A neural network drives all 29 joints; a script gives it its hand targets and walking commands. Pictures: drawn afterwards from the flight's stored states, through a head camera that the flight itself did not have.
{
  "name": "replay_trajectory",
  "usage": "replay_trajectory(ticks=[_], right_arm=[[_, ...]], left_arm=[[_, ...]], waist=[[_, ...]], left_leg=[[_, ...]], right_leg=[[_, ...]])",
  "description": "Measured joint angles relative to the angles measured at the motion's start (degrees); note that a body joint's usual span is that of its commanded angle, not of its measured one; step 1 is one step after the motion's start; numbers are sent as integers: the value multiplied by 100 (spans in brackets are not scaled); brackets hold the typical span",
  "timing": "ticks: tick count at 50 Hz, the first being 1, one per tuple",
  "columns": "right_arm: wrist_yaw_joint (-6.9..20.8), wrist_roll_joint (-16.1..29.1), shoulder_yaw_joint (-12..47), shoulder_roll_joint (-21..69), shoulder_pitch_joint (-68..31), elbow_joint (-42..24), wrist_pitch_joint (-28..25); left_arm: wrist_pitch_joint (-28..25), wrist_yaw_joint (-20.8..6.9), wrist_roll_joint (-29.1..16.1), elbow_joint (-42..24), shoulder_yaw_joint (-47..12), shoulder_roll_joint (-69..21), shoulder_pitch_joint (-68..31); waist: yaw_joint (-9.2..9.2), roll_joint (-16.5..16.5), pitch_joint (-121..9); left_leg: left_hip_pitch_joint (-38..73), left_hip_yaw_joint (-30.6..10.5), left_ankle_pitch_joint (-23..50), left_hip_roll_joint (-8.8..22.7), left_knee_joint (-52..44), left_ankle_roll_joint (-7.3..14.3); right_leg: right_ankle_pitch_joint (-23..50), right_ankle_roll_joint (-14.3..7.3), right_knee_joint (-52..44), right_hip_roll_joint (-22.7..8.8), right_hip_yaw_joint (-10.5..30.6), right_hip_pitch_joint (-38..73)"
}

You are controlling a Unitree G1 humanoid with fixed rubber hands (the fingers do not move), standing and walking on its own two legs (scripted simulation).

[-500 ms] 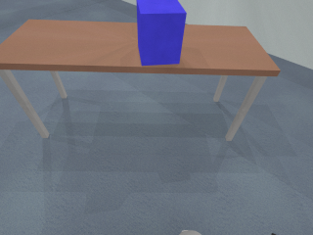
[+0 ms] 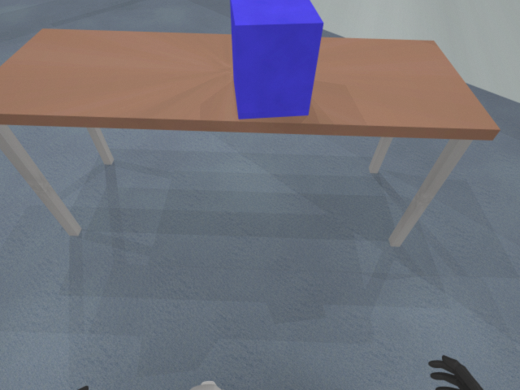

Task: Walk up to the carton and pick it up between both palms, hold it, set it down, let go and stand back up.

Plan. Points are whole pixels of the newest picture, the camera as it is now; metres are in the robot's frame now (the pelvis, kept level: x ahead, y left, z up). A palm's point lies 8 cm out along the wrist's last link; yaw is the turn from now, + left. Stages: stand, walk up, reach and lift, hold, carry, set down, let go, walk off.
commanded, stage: walk up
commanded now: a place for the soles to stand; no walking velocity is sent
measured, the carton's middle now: (270, 56) +0.93 -0.02 +0.06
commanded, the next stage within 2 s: none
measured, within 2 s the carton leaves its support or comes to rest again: neither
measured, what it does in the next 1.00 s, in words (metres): walks ahead: left foot, then right foot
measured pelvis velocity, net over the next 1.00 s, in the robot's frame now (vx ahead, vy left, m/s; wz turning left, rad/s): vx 0.19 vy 0.01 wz -0.02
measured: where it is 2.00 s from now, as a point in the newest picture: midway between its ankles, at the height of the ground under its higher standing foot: (271, 350)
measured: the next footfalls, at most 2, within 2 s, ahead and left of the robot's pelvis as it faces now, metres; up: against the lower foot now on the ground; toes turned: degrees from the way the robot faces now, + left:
left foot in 0.02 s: +0.12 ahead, +0.13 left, +0.00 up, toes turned +4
right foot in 0.46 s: +0.22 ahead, -0.14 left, +0.00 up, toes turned +1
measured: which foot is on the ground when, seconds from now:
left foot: up 0.00-0.00, down 0.02-0.50, up 0.52-0.84, down 0.86-1.00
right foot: down 0.00-0.04, up 0.06-0.44, down 0.46-0.88, up 0.90-1.00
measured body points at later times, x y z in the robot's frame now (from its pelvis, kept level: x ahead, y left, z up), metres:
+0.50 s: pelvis +0.10 -0.02 -0.01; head +0.12 -0.02 +0.44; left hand +0.22 +0.27 -0.09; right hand +0.18 -0.33 -0.09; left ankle +0.08 +0.12 -0.70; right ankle +0.18 -0.14 -0.71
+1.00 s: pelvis +0.19 +0.01 +0.00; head +0.19 +0.03 +0.45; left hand +0.30 +0.30 -0.10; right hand +0.28 -0.31 -0.07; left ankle +0.24 +0.11 -0.71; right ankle +0.19 -0.14 -0.65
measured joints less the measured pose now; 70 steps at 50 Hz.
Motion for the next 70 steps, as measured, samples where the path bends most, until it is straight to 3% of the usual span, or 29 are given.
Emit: replay_trajectory(ticks=[3, 6, 9, 14, 23, 25, 28, 31, 41, 43, 44, 45, 48, 50, 54, 62, 64, 68, 70], right_arm=[[-47, 0, 16, 2, 107, 3, -151], [-101, 0, 60, 1, 342, 6, -187], [-116, 0, 33, 1, 511, 3, -187], [-97, 0, 3, 3, 647, 2, -188], [-63, 0, -34, 4, 712, 4, -166], [-68, -1, -10, 6, 668, 8, -109], [-86, -1, 67, 5, 563, 7, -7], [-81, 0, 49, 2, 396, 1, 13], [-97, 0, -2, 0, 193, -1, -14], [-120, 0, 0, -1, 213, -2, -92], [-143, 0, 16, 1, 246, 0, -151], [-171, 0, 25, 1, 305, 4, -204], [-223, 0, 33, 0, 540, 4, -220], [-231, 0, 19, 1, 643, 2, -220], [-202, 0, -48, 2, 725, 1, -220], [-160, 0, -92, 2, 735, 2, -199], [-165, 0, -92, 2, 711, 7, -140], [-204, -1, 10, 2, 599, 5, 19], [-199, 0, 14, 0, 489, 1, 24]], left_arm=[[83, -8, -51, 7, 1, -2, -2], [203, -7, -9, 5, 0, -1, -1], [216, -60, 16, -1, -1, 1, 0], [215, -147, 12, -3, 0, 3, 2], [122, -165, 53, -4, 1, 4, 2], [39, -110, 76, -1, 3, 2, 2], [13, -44, 51, 0, 3, 3, 10], [27, 3, -19, -1, 2, 2, 12], [77, 7, -1, -1, 0, 1, 37], [130, -11, -10, 1, 0, 0, 37], [162, -15, -21, 4, 0, -1, 36], [204, -19, -27, 6, -9, -2, 35], [316, -20, 26, 3, -12, 0, 36], [318, -58, 41, -1, -13, 2, 37], [315, -165, 51, -3, -12, 4, 38], [275, -219, 94, -5, -11, 5, 40], [211, -186, 111, -3, -9, 4, 45], [173, -99, 92, -1, -5, 5, 50], [174, -61, 47, -3, -6, 5, 51]], waist=[[-13, -58, 16], [-91, -66, -4], [-161, -73, -45], [-213, -78, -45], [-319, -81, -45], [-291, -23, 2], [-177, -23, 1], [-113, -18, 1], [-8, -12, -4], [-15, -20, -5], [-18, -68, 9], [-29, -90, 12], [-99, -91, -14], [-138, -97, -28], [-187, -113, -26], [-247, -118, -30], [-237, -81, -22], [-74, -73, -31], [-18, -70, -31]], left_leg=[[159, 47, 1202, -45, -462, 7], [411, 50, 806, -50, -228, 67], [703, 55, 697, -40, -408, 100], [927, 58, 700, -43, -699, 100], [987, 82, 296, -40, -540, 100], [939, 78, 185, 81, -78, 100], [587, 77, 81, 35, 1153, 100], [233, 70, 71, 20, 1580, 100], [-2, 63, 66, 22, 126, 100], [138, 64, 585, 10, -497, 100], [173, 99, 1052, -24, -505, 94], [198, 120, 1072, -41, -363, 86], [477, 118, 709, -32, -199, 84], [662, 121, 638, -7, -278, 84], [804, 126, 634, -5, -454, 84], [813, 129, 330, -3, -336, 84], [815, 110, 103, 75, -63, 85], [431, 115, -44, 44, 1473, 84], [203, 111, -48, 24, 1804, 84]], right_leg=[[-218, -32, 503, -28, 63, -41], [-272, -43, 1878, 28, 70, -245], [-278, -43, 2350, 4, 76, -429], [-131, -43, 1874, -59, 80, -602], [22, -37, -56, -108, 39, -500], [569, -5, 110, -26, -18, -480], [227, -16, 345, 30, -16, -349], [174, -59, 194, 33, -19, -177], [-13, -49, 65, 38, -20, -64], [-135, -33, 198, 28, -19, -65], [-203, -86, 414, -4, 15, -100], [-258, -104, 822, -2, 43, -178], [-347, -104, 2071, 24, 44, -405], [-352, -104, 2353, 11, 48, -535], [-342, -89, 2040, -104, 53, -725], [-324, -77, 432, -165, 47, -661], [336, -24, 433, -121, 1, -636], [-24, -22, 785, -8, -40, -543], [-6, -53, 622, 30, -41, -437]])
